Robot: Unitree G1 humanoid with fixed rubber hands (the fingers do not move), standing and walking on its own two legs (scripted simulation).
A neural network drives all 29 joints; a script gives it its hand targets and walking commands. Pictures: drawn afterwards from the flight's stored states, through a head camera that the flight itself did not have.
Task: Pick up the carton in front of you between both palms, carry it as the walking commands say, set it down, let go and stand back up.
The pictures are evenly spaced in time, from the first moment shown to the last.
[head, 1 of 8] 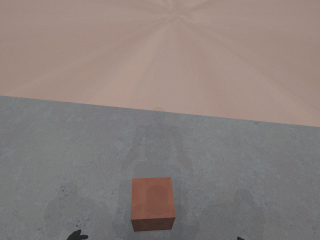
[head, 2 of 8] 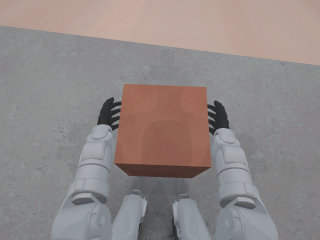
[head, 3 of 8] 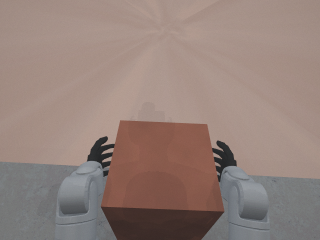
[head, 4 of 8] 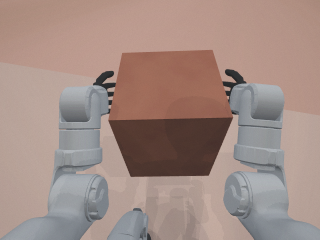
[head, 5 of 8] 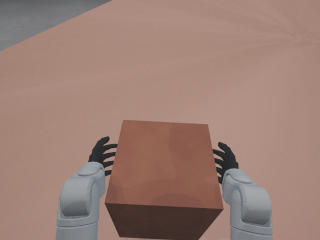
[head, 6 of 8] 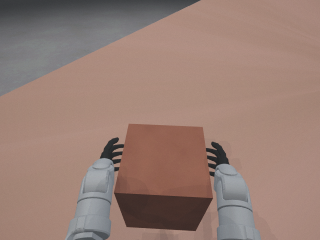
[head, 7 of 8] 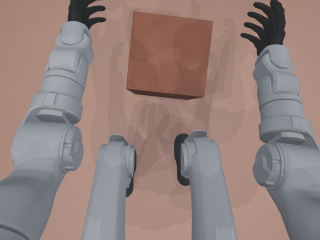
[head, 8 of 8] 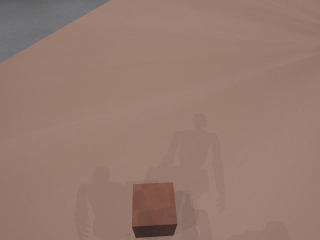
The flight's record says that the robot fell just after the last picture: no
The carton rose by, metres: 1.25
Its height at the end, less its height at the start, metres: +0.52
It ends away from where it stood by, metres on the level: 6.22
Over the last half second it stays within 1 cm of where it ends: yes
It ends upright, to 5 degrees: yes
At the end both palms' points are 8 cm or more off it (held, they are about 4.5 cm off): yes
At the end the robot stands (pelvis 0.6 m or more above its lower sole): yes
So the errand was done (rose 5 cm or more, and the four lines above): yes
